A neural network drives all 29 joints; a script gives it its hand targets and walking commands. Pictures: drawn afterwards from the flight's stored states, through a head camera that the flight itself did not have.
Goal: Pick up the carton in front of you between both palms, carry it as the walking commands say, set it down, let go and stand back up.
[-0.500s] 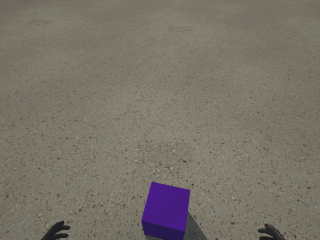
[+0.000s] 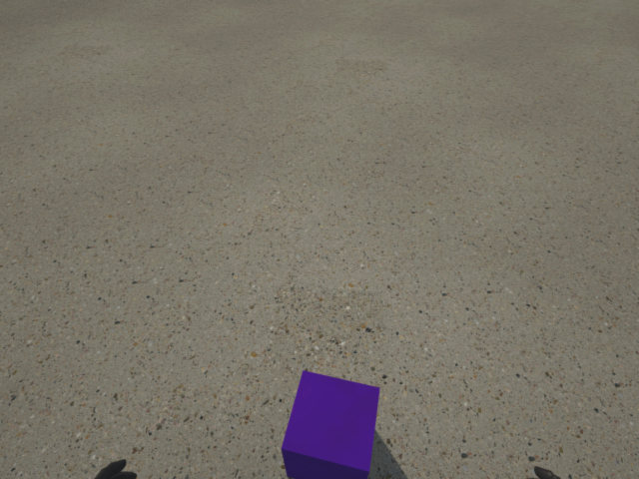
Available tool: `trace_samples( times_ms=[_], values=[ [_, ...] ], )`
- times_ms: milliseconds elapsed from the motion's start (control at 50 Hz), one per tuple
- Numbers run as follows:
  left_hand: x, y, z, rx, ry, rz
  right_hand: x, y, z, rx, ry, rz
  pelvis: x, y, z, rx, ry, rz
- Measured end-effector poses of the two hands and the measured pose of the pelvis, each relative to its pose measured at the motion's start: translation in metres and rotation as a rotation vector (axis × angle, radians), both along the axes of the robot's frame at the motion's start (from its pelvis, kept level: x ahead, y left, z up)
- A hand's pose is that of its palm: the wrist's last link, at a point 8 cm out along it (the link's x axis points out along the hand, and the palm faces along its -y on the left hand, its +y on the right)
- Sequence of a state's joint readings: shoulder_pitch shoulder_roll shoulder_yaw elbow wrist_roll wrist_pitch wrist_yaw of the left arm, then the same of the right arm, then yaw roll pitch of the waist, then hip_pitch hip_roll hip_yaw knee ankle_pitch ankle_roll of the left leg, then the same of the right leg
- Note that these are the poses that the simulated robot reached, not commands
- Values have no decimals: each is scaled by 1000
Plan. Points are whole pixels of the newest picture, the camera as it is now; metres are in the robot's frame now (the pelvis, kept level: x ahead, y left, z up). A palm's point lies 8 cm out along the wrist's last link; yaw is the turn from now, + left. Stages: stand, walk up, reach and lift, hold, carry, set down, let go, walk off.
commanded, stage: stand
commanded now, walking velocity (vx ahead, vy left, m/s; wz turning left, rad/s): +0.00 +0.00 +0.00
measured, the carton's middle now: (331, 433) +0.41 -0.01 -0.65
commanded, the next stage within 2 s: none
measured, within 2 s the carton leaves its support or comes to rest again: neither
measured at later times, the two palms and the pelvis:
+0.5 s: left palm out of the picture +0.08 +0.31 -0.09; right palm out of the picture +0.08 -0.30 -0.10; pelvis -0.02 +0.00 +0.00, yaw +0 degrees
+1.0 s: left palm out of the picture +0.07 +0.31 -0.10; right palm out of the picture +0.07 -0.31 -0.10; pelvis -0.02 +0.00 +0.01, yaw +0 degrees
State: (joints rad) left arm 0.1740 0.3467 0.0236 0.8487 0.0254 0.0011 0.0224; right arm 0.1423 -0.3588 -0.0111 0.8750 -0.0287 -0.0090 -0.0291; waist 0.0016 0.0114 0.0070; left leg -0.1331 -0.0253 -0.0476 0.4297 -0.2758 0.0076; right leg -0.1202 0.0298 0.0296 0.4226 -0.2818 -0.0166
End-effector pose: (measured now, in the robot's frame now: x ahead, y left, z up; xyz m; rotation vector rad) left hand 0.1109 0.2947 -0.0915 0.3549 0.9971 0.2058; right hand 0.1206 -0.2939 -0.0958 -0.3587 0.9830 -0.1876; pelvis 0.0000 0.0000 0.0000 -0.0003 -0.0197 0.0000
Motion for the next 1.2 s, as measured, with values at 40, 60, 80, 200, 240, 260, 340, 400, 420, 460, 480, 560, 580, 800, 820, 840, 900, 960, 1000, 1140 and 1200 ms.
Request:
trace_samples(
  times_ms=[40, 60, 80, 200, 240, 260, 340, 400, 420, 460, 480, 560, 580, 800, 820, 840, 900, 960, 1000, 1140, 1200],
  values=[
    [-4, 2, 0, 2, 8, 3, -3, -1, 0, -2, 8, -2, -1, 0, 1, 0, -2, 0],
    [-5, 2, 0, 3, 12, 5, -5, -2, 0, -3, 12, -3, -2, 0, 1, 0, -3, 1],
    [-7, 3, 0, 4, 16, 6, -6, -2, -1, -3, 16, -4, -3, 0, 1, 0, -4, 1],
    [-17, 7, -1, 9, 38, 14, -16, -6, -1, -7, 39, -9, -7, 0, 2, 0, -10, 2],
    [-20, 8, -1, 10, 45, 16, -19, -6, -2, -8, 46, -11, -9, 0, 3, 0, -11, 2],
    [-22, 8, -1, 10, 48, 17, -21, -7, -2, -9, 50, -12, -9, 0, 3, 0, -12, 2],
    [-27, 10, -2, 11, 60, 20, -27, -8, -2, -10, 64, -16, -12, 0, 4, 0, -15, 3],
    [-31, 11, -2, 12, 67, 22, -31, -9, -3, -11, 73, -19, -14, 0, 4, 0, -17, 3],
    [-32, 11, -2, 12, 70, 22, -32, -10, -3, -12, 76, -20, -15, 0, 4, 0, -18, 3],
    [-34, 11, -3, 12, 74, 23, -35, -10, -3, -12, 82, -21, -16, 0, 4, 0, -19, 3],
    [-35, 12, -3, 12, 76, 24, -36, -11, -3, -12, 85, -22, -16, 0, 4, 0, -19, 3],
    [-38, 13, -3, 12, 84, 26, -40, -12, -3, -13, 95, -26, -18, 0, 5, 0, -21, 4],
    [-39, 13, -3, 12, 85, 26, -41, -12, -3, -14, 97, -26, -19, 0, 5, 0, -21, 4],
    [-44, 15, -4, 13, 100, 31, -48, -13, -4, -15, 114, -32, -22, 1, 6, 0, -23, 5],
    [-44, 16, -4, 13, 101, 32, -48, -13, -4, -16, 115, -32, -22, 1, 6, 0, -23, 5],
    [-44, 16, -4, 13, 102, 32, -48, -13, -4, -16, 116, -33, -22, 1, 6, 0, -24, 5],
    [-45, 16, -4, 13, 105, 33, -49, -14, -4, -16, 119, -34, -23, 1, 6, 0, -24, 5],
    [-46, 17, -4, 13, 107, 34, -50, -14, -4, -17, 122, -34, -23, 1, 6, 0, -24, 5],
    [-46, 17, -4, 13, 109, 34, -50, -14, -4, -17, 124, -35, -23, 1, 6, 0, -24, 5],
    [-46, 18, -4, 14, 115, 35, -51, -15, -3, -19, 129, -36, -24, 1, 6, 0, -24, 6],
    [-47, 19, -5, 14, 118, 35, -51, -15, -3, -19, 132, -36, -24, 1, 6, 0, -24, 6]
  ],
)
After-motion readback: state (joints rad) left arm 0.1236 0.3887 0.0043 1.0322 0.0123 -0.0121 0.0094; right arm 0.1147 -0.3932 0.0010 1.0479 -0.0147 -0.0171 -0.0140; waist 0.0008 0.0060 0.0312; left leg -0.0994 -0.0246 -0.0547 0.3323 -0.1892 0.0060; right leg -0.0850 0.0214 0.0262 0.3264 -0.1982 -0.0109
